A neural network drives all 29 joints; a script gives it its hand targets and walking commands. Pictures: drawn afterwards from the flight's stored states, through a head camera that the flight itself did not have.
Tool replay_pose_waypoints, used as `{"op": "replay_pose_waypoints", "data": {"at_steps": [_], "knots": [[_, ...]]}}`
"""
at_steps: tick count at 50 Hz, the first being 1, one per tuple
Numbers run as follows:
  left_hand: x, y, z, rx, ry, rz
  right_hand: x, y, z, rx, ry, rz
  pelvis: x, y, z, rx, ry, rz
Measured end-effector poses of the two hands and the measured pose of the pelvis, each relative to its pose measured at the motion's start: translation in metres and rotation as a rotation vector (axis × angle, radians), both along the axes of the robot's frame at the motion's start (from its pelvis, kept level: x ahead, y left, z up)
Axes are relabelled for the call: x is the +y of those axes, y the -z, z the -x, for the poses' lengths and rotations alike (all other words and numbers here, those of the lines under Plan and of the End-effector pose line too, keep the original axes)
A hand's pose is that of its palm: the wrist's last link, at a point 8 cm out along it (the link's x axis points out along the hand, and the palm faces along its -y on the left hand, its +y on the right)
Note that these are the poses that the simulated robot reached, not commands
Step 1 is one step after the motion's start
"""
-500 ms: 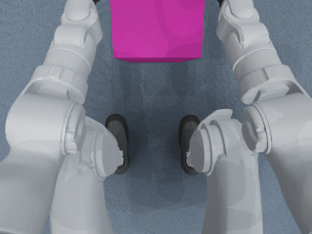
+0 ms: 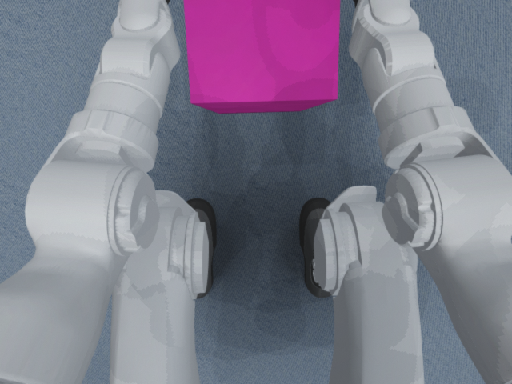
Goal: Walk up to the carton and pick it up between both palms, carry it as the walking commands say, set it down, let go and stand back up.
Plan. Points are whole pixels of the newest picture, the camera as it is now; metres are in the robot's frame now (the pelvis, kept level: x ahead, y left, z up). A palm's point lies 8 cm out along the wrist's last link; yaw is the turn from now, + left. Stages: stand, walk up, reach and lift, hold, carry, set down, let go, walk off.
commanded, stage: reach and lift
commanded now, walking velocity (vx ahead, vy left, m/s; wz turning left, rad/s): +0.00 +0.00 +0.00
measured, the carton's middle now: (259, 29) +0.53 -0.01 -0.23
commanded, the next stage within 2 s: none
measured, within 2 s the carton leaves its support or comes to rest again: leaves its support in 0.30 s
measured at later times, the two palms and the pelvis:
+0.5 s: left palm out of the picture +0.54 +0.11 -0.14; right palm out of the picture +0.54 -0.13 -0.13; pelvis +0.01 +0.01 +0.00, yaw -2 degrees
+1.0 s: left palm out of the picture +0.54 +0.11 -0.08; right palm out of the picture +0.54 -0.13 -0.08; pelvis -0.01 +0.01 +0.04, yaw -3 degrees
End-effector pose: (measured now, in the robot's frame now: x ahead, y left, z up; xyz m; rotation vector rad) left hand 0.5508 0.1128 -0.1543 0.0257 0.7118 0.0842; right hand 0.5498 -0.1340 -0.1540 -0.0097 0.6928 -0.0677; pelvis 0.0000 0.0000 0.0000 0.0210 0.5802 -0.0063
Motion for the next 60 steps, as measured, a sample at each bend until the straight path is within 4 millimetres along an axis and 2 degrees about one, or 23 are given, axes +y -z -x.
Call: {"op": "replay_pose_waypoints", "data": {"at_steps": [8, 20, 28, 35, 39, 46, 54, 60], "knots": [[0.001, -0.002, -0.004, 0.025, 0.028, 0.0, -0.001, -0.003, -0.003, 0.035, -0.032, 0.011, 0.001, 0.01, -0.008, 0.025, -0.005, 0.005], [-0.003, -0.008, 0.005, 0.04, 0.023, -0.003, -0.003, -0.007, 0.004, 0.055, -0.004, 0.012, 0.003, 0.004, -0.014, 0.064, 0.014, 0.001], [-0.001, -0.023, 0.012, 0.003, -0.011, -0.008, 0.003, -0.024, 0.007, 0.012, 0.037, 0.008, 0.009, -0.009, -0.004, 0.002, 0.049, -0.01], [0.002, -0.044, 0.006, -0.038, -0.035, -0.026, 0.009, -0.041, 0.004, -0.024, 0.024, 0.027, 0.012, -0.023, 0.011, -0.116, 0.056, -0.01], [0.003, -0.055, 0.006, -0.06, -0.058, 0.009, 0.009, -0.052, 0.006, -0.041, 0.053, 0.001, 0.012, -0.028, 0.012, -0.116, 0.054, -0.007], [-0.005, -0.062, 0.012, -0.045, -0.04, 0.012, 0.002, -0.059, 0.016, -0.024, 0.058, 0.021, 0.012, -0.037, 0.014, -0.117, 0.051, 0.002], [-0.003, -0.089, 0.008, -0.075, -0.066, 0.013, 0.004, -0.089, 0.005, -0.051, 0.054, 0.004, 0.01, -0.05, 0.016, -0.126, 0.06, -0.004], [0.001, -0.094, 0.012, -0.077, -0.074, 0.007, 0.008, -0.091, 0.008, -0.052, 0.046, -0.002, 0.008, -0.057, 0.015, -0.122, 0.059, -0.008]]}}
